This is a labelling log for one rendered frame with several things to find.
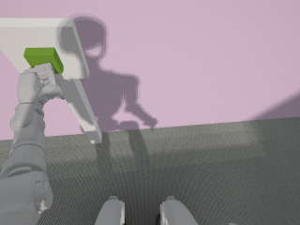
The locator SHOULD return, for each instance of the robot left upper arm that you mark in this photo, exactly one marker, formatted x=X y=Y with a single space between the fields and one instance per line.
x=24 y=197

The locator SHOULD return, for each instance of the robot left forearm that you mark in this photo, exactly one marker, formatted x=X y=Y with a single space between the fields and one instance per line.
x=28 y=150

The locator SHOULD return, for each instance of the robot thigh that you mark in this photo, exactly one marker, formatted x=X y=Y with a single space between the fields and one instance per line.
x=173 y=212
x=111 y=213

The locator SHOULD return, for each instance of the left robot thigh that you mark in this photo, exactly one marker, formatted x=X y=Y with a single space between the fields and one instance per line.
x=111 y=213

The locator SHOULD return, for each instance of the right robot thigh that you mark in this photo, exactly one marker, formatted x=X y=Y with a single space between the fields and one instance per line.
x=173 y=212

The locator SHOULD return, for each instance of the button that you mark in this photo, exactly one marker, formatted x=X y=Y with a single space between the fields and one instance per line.
x=44 y=55

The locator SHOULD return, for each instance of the panel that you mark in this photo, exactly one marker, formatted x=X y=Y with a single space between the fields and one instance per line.
x=16 y=34

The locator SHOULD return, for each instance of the left robot hand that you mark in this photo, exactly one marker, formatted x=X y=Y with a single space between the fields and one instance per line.
x=31 y=90

